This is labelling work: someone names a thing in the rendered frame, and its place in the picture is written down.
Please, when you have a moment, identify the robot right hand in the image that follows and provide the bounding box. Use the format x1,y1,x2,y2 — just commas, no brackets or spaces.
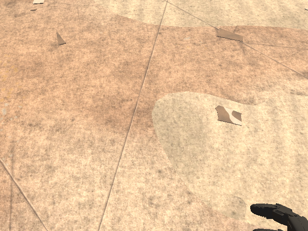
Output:
250,203,308,231

